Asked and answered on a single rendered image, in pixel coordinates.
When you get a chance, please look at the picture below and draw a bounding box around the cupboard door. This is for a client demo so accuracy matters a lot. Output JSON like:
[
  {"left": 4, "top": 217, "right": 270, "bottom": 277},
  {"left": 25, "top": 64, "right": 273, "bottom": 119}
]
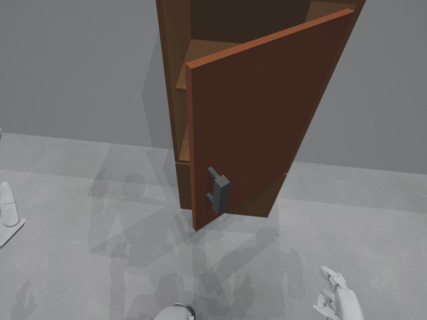
[{"left": 185, "top": 9, "right": 355, "bottom": 232}]

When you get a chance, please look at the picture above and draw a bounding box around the right robot hand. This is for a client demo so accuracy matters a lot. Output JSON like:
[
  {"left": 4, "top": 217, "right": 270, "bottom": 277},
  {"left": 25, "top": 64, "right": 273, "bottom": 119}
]
[{"left": 313, "top": 266, "right": 365, "bottom": 320}]

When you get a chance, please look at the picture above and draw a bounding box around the left robot hand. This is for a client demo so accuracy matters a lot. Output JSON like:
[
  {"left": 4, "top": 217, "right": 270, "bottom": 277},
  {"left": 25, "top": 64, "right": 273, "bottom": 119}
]
[{"left": 0, "top": 128, "right": 25, "bottom": 249}]

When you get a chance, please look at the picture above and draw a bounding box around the left robot shin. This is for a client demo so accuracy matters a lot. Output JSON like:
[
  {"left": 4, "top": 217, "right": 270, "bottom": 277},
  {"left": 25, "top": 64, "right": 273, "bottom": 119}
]
[{"left": 173, "top": 303, "right": 190, "bottom": 313}]

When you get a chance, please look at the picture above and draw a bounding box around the robot left thigh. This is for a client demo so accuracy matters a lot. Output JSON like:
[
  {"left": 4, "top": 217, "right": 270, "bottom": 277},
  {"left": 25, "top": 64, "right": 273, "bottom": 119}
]
[{"left": 154, "top": 306, "right": 194, "bottom": 320}]

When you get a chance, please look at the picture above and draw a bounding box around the handle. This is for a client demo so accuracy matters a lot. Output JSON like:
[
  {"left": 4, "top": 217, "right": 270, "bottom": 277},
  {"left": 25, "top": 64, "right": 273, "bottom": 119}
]
[{"left": 207, "top": 167, "right": 230, "bottom": 215}]

